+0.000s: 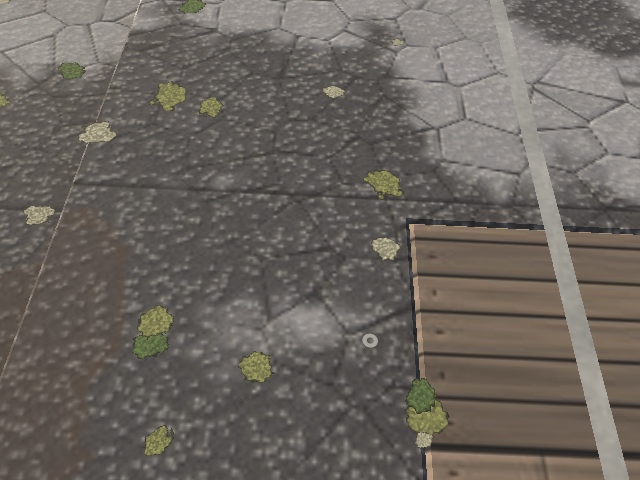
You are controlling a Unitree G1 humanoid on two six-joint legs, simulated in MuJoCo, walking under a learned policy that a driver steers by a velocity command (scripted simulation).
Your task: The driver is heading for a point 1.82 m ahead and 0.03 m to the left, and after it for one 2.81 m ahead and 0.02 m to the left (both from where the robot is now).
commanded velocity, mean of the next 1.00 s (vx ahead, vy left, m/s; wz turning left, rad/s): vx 0.02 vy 0.00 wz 0.07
